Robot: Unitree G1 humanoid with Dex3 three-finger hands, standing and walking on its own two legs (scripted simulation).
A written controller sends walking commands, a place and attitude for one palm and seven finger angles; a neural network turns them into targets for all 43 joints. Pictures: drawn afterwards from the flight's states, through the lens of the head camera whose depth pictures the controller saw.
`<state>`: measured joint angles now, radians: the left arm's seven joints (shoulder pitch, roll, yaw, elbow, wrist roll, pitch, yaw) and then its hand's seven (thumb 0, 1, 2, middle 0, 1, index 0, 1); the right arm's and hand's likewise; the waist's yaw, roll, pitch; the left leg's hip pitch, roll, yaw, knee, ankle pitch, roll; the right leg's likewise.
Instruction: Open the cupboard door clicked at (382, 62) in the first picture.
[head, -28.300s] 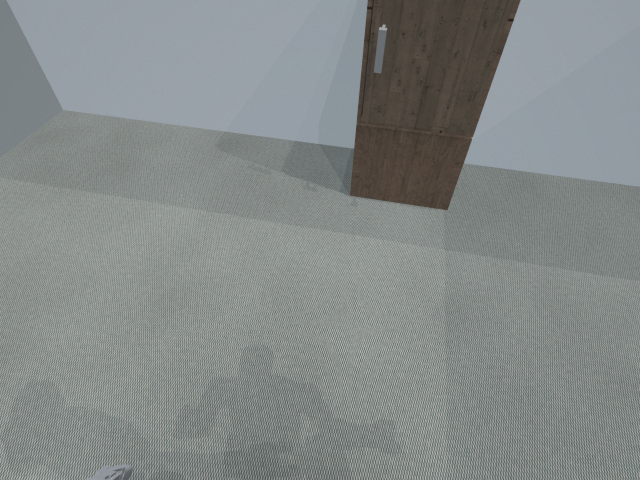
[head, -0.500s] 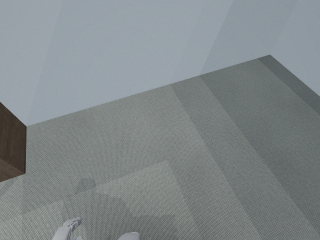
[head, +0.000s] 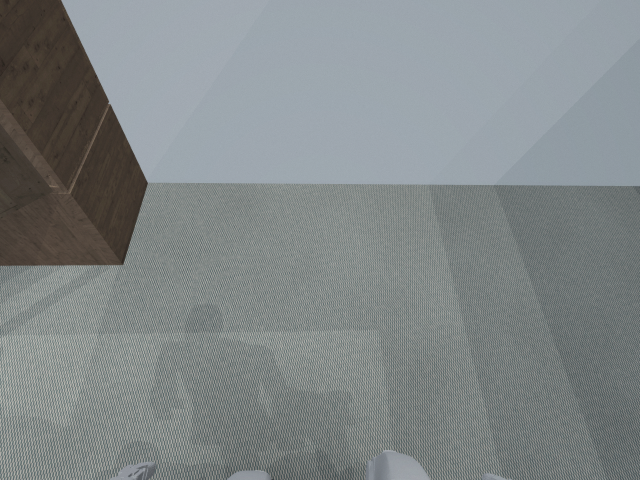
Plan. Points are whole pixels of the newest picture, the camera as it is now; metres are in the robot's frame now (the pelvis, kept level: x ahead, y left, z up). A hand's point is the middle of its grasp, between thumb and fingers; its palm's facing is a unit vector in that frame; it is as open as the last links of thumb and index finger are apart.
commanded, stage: turn to face it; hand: left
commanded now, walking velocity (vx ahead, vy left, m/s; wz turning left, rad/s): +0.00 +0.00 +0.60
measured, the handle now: out of the picture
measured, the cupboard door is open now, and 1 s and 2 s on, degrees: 44 44 44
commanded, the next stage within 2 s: take the last steps up to it in 1.16 s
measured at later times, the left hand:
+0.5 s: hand out of the picture -0.01 +0.16 -0.17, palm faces +0.36 -0.91 -0.21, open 7.4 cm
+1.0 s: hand out of the picture +0.00 +0.15 -0.15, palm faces +0.56 -0.77 -0.29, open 7.4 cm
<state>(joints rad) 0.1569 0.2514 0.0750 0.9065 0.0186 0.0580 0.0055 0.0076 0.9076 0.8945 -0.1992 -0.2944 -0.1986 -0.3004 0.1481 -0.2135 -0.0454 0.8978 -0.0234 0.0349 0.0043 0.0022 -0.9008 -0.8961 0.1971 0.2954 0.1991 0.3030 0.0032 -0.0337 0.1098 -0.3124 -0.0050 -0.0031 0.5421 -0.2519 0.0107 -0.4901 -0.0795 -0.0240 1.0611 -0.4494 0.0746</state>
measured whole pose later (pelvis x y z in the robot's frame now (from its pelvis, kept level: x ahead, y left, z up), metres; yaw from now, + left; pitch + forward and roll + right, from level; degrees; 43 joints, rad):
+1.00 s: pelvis +0.03 -0.08 +0.00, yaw +36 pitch +0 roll +1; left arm 0.16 0.19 0.04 0.87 0.03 0.00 0.02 0.00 0.91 0.89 -0.20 -0.29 -0.20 -0.30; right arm 0.15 -0.26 -0.08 0.94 -0.01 0.09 0.02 0.01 -0.90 -0.90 0.20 0.30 0.20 0.30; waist -0.02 0.04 0.11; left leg -0.49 -0.02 -0.04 1.12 -0.47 -0.04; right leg -0.26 -0.07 -0.10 0.59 -0.33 -0.01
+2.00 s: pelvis +0.08 +0.09 -0.01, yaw +53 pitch +0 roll +1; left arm 0.36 0.18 0.06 1.12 0.02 0.00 0.00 0.01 0.91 0.89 -0.20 -0.29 -0.20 -0.30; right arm 0.13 -0.17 -0.03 0.97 -0.03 -0.04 0.01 0.00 -0.90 -0.90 0.19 0.29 0.20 0.30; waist 0.05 -0.06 0.10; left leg -0.36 0.03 0.15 0.63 -0.27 0.04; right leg -0.34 -0.14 -0.05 1.14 -0.49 0.00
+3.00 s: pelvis +0.23 +0.39 +0.00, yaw +50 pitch -1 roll +0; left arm 0.23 0.17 0.04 1.05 0.03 -0.01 0.02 0.01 0.94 0.89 -0.20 -0.29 -0.20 -0.30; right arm 0.21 -0.16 -0.02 1.05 -0.02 -0.03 -0.03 -0.01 -0.94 -0.90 0.20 0.30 0.20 0.30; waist 0.02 -0.03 0.05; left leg -0.26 0.01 0.16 0.46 -0.20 0.06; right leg -0.42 -0.07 -0.06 0.80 -0.34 0.01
